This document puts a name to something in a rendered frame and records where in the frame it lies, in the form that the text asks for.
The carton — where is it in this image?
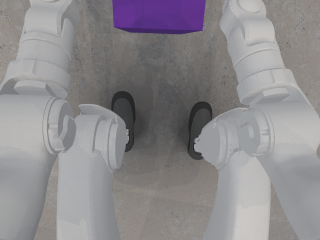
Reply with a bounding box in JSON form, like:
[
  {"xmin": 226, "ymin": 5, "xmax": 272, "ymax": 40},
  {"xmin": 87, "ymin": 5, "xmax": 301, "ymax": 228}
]
[{"xmin": 112, "ymin": 0, "xmax": 206, "ymax": 35}]

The left robot upper arm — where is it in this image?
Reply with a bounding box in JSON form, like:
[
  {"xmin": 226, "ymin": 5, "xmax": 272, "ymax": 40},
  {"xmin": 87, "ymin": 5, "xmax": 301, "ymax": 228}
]
[{"xmin": 0, "ymin": 94, "xmax": 77, "ymax": 240}]

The robot left forearm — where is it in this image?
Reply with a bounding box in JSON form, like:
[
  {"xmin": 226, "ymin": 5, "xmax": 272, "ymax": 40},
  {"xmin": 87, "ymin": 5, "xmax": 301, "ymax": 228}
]
[{"xmin": 0, "ymin": 0, "xmax": 80, "ymax": 100}]

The robot right forearm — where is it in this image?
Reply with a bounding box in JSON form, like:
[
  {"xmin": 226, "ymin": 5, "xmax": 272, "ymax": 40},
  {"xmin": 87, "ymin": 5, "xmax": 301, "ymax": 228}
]
[{"xmin": 219, "ymin": 0, "xmax": 320, "ymax": 121}]

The right robot upper arm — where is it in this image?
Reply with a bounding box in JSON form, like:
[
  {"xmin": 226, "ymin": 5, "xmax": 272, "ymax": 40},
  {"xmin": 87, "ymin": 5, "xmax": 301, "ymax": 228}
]
[{"xmin": 237, "ymin": 100, "xmax": 320, "ymax": 240}]

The left robot foot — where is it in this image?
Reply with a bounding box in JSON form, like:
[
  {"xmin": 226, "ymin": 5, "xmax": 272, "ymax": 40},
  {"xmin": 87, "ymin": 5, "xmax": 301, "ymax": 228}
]
[{"xmin": 111, "ymin": 91, "xmax": 136, "ymax": 152}]

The robot foot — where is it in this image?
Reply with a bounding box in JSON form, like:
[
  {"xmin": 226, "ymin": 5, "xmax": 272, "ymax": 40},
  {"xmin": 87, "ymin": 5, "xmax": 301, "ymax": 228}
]
[
  {"xmin": 187, "ymin": 101, "xmax": 213, "ymax": 160},
  {"xmin": 111, "ymin": 91, "xmax": 136, "ymax": 152}
]

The right robot foot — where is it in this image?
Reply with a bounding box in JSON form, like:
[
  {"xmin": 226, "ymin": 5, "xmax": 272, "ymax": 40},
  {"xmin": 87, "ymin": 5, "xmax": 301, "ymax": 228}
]
[{"xmin": 187, "ymin": 101, "xmax": 213, "ymax": 160}]

